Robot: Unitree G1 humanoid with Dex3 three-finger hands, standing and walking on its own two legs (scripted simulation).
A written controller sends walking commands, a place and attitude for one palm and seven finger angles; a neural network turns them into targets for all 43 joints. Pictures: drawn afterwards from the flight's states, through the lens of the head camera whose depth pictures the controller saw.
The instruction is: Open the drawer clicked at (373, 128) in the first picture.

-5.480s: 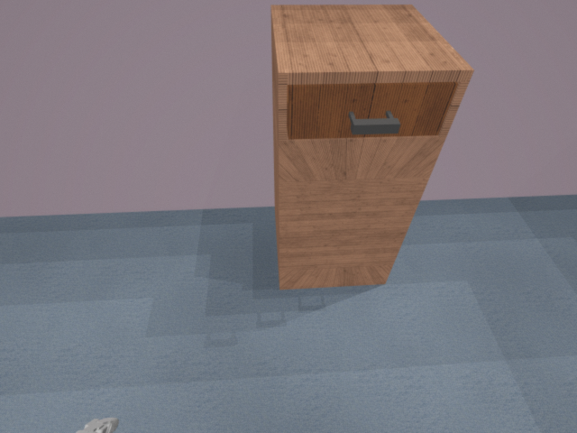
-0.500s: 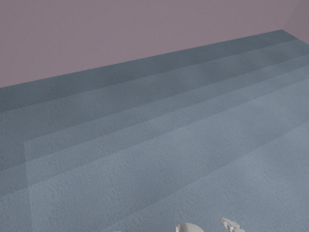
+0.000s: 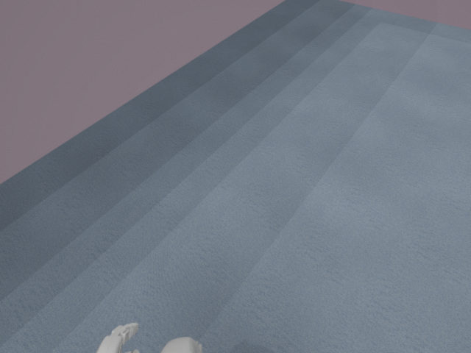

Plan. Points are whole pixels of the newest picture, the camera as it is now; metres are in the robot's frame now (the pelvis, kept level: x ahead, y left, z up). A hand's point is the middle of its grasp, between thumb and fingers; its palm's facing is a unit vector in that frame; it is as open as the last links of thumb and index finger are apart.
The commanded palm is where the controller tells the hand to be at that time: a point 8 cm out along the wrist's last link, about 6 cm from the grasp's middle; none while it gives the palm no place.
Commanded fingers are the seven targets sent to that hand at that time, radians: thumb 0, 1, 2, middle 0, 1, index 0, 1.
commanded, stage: turn to face it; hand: left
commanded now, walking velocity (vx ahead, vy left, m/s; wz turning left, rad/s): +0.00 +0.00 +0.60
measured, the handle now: out of the picture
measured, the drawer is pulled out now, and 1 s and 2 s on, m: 0.00 0.00 0.00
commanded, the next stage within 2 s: none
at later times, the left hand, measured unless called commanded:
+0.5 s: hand out of the picture +0.02 +0.24 -0.16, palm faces +0.24 -0.94 -0.26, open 7.4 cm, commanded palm none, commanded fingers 0.00 0.90 0.90 -0.20 -0.30 -0.20 -0.30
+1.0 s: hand out of the picture -0.11 +0.16 -0.16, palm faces +0.55 -0.80 -0.24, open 7.3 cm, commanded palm none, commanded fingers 0.00 0.90 0.90 -0.20 -0.30 -0.20 -0.30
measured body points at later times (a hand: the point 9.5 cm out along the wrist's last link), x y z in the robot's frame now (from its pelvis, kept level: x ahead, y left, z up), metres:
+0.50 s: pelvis -0.01 +0.02 +0.01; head +0.04 +0.03 +0.45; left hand +0.01 +0.29 -0.14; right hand +0.06 -0.21 -0.14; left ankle +0.01 +0.13 -0.73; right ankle -0.01 -0.14 -0.68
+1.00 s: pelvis -0.04 -0.02 +0.00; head +0.00 -0.01 +0.45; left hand -0.14 +0.21 -0.14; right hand +0.18 -0.20 -0.14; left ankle -0.13 +0.09 -0.69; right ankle -0.01 -0.13 -0.73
